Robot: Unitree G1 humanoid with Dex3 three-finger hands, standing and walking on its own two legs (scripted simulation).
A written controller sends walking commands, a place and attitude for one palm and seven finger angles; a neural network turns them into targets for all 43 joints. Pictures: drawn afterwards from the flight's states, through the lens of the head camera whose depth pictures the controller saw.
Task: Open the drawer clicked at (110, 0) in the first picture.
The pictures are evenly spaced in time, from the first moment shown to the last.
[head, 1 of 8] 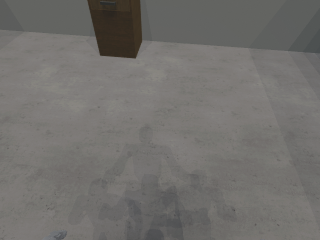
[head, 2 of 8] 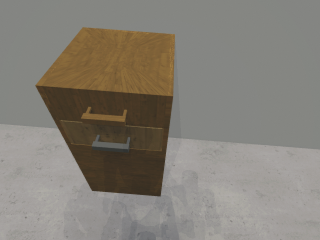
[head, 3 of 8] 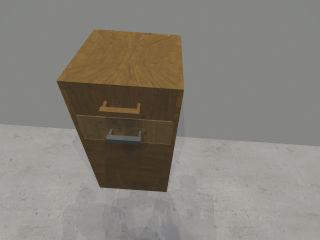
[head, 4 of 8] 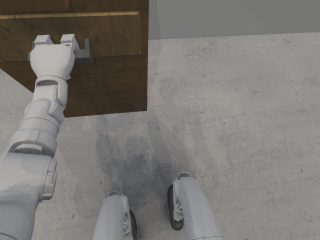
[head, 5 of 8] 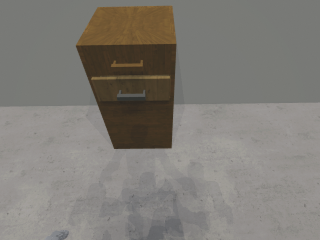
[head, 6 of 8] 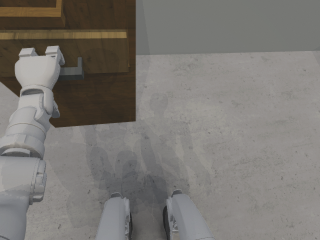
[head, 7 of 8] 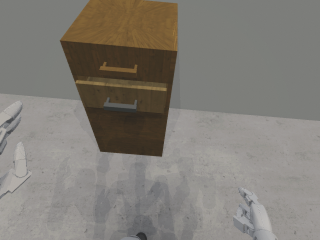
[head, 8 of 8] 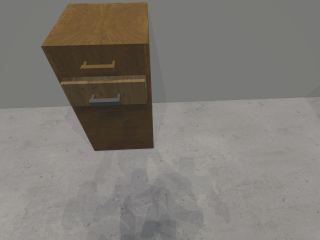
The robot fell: no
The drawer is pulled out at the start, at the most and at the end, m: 0.00 0.04 0.04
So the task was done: no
